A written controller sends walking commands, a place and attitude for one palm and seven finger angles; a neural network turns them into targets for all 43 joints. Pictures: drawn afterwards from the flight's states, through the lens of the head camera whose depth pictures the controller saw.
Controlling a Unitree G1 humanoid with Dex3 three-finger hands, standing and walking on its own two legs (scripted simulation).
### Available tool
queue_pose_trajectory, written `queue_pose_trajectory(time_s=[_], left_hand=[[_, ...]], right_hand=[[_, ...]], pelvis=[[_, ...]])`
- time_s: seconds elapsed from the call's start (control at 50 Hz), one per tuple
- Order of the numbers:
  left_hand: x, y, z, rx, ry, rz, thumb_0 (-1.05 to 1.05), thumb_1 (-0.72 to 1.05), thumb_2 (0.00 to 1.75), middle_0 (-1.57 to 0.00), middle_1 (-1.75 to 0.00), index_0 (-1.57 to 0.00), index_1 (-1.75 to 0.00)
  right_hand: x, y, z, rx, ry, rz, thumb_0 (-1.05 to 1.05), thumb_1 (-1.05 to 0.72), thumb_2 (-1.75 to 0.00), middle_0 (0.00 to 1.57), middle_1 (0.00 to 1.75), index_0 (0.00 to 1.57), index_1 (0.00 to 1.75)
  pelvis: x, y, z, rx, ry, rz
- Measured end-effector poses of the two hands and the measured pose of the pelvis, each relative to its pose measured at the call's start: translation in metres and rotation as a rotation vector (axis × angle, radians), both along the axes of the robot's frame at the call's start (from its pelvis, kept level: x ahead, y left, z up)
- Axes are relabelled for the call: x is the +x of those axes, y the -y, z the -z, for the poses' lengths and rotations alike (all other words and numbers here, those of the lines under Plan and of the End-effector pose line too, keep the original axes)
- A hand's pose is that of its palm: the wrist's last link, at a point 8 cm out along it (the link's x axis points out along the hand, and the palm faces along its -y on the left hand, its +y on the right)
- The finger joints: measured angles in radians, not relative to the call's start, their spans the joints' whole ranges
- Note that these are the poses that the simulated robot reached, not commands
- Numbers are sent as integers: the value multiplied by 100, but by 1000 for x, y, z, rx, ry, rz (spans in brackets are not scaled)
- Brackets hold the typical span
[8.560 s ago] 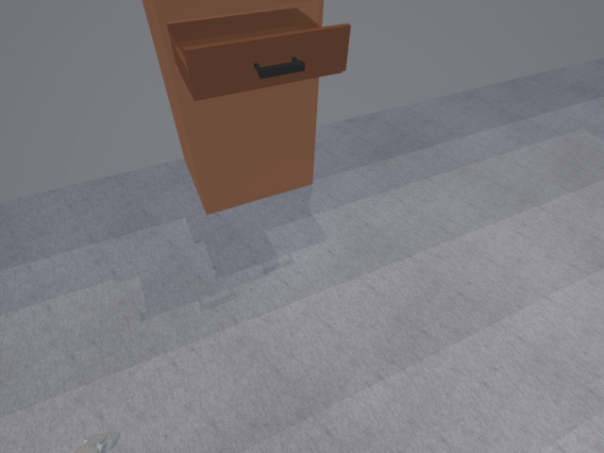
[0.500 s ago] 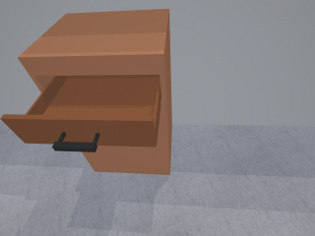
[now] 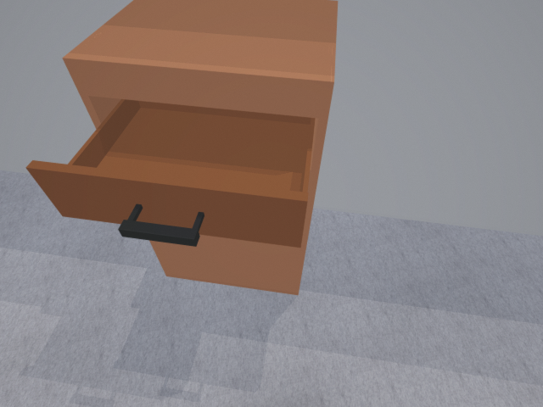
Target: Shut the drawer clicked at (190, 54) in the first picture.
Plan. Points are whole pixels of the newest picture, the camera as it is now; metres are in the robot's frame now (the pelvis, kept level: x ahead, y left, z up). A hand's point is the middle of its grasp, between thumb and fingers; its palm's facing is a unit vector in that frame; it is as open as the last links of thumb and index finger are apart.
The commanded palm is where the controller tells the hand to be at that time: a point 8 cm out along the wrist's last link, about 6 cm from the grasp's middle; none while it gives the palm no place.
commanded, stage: come to a stop and stand still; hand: left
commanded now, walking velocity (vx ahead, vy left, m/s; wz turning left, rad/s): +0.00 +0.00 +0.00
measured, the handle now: (164, 223) +0.40 +0.24 +0.00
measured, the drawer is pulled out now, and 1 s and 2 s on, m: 0.23 0.23 0.23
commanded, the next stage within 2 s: look again from close up in 0.06 s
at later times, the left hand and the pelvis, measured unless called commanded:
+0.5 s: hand out of the picture +0.04 +0.20 -0.17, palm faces -0.01 -0.98 -0.22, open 7.4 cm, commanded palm none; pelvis +0.00 +0.02 +0.00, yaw -1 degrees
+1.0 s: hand (146, 332) +0.21 +0.20 +0.00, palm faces +0.18 -0.98 -0.11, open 6.9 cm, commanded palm +0.11 +0.25 -0.04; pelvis +0.00 +0.02 -0.01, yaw +1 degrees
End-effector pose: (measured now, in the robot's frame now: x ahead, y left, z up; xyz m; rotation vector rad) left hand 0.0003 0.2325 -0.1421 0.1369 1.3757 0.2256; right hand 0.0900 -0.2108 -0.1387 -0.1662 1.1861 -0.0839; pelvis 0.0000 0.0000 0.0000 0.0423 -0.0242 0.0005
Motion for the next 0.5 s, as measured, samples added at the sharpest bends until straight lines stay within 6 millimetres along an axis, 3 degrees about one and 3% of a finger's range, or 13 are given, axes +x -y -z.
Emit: queue_pose_trajectory(time_s=[0.12, 0.3, 0.5], left_hand=[[13, 8, -12, 10, 34, 40, 1, 92, 89, -20, -30, -20, -30], [20, 9, -1, -17, 57, 95, 1, 92, 89, -20, -30, -20, -30], [32, -13, -5, -5, 78, 111, 1, 91, 89, -20, -30, -20, -30]], right_hand=[[-12, 8, 5, 21, -18, 61, -2, -94, -90, 21, 30, 20, 30], [-64, 28, -3, -54, -110, 82, -1, -92, -90, 20, 30, 20, 30], [-107, -4, 4, -11, -208, 84, 0, -91, -90, 20, 30, 20, 30]], pelvis=[[5, 2, -5, -22, -3, -1], [4, 0, -2, -50, -9, 14], [3, -16, -2, -47, 6, 13]])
